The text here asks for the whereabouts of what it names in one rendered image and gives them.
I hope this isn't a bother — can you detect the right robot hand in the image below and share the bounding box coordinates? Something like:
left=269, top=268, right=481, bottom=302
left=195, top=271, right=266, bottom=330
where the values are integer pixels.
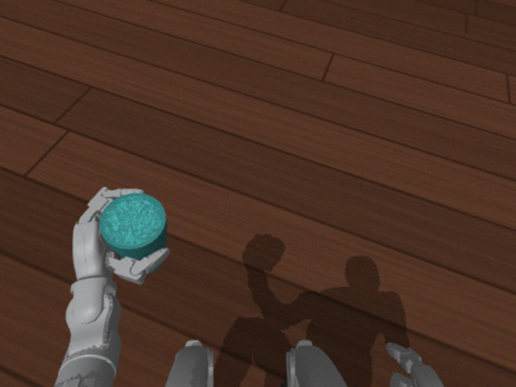
left=386, top=343, right=444, bottom=387

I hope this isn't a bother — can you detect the left robot hand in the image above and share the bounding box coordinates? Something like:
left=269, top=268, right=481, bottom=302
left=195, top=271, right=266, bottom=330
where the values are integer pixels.
left=73, top=187, right=170, bottom=285

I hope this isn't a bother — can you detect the left robot arm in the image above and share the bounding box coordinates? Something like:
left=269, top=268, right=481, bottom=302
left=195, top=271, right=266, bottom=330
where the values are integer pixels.
left=54, top=276, right=122, bottom=387

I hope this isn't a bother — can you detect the cup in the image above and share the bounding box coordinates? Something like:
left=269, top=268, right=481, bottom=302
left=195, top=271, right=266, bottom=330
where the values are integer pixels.
left=99, top=193, right=167, bottom=273

